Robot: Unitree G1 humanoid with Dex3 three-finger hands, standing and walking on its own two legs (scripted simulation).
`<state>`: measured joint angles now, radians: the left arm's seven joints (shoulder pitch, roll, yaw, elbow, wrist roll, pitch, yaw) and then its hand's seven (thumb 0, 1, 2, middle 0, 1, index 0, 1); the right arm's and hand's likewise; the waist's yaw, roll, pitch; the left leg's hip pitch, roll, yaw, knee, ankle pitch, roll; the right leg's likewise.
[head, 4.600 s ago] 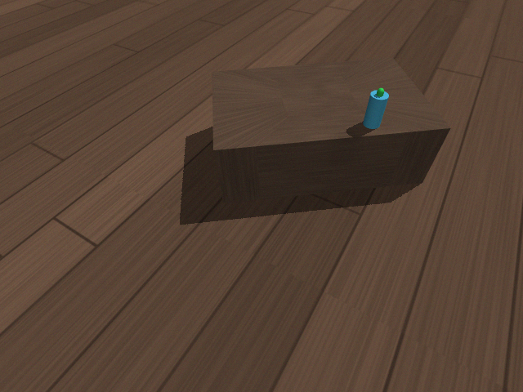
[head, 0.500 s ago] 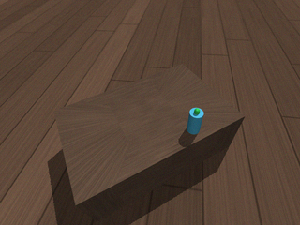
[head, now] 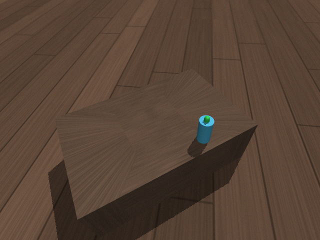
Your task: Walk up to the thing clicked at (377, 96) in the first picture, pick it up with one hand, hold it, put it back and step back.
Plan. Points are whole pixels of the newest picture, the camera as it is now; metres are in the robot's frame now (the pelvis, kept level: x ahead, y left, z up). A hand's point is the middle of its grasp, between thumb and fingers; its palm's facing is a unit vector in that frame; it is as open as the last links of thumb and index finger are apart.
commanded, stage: stand
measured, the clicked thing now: (205, 128) +0.70 -0.21 -0.33
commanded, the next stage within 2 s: none
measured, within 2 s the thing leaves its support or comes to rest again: neither
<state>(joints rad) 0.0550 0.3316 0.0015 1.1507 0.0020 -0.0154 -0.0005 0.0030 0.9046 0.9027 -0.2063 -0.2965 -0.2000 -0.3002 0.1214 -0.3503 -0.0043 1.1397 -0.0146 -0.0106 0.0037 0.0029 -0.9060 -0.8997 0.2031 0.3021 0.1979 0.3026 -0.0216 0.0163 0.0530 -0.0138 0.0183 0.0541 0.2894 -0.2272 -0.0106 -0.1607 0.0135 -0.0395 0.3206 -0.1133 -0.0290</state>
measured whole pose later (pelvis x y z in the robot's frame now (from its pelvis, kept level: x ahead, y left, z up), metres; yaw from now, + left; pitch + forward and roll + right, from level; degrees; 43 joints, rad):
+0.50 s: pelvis +0.00 +0.00 +0.00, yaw +1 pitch -2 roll +0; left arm 0.11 0.34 0.00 1.17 0.00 -0.01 0.00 0.00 0.90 0.90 -0.21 -0.30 -0.20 -0.30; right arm 0.15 -0.35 0.00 1.14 -0.02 -0.01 0.01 0.00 -0.91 -0.90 0.20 0.30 0.20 0.30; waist 0.00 0.02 0.05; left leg -0.04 0.02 0.03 0.31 -0.23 -0.01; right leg -0.17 0.01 -0.06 0.32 -0.11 -0.03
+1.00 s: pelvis +0.01 +0.00 +0.00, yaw +2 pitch -2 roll +0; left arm 0.07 0.34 0.00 1.16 0.00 -0.02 0.00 0.00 0.90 0.90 -0.21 -0.30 -0.20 -0.30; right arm 0.12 -0.35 0.01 1.13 -0.02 -0.02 0.00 0.00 -0.91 -0.90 0.20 0.30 0.20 0.30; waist -0.01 0.02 0.04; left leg -0.02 0.02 0.02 0.28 -0.24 -0.01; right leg -0.15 0.01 -0.07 0.32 -0.13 -0.03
